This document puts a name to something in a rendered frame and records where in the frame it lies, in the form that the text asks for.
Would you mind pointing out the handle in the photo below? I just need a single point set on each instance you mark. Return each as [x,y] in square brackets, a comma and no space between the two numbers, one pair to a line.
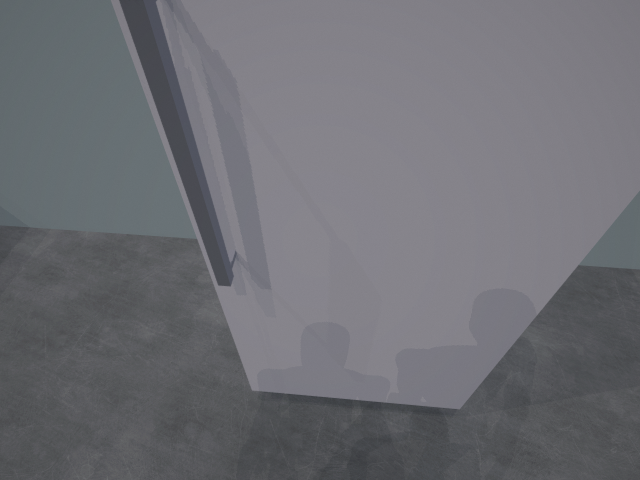
[148,35]

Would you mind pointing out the fridge door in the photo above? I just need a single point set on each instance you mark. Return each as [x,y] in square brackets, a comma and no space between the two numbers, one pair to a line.
[406,183]

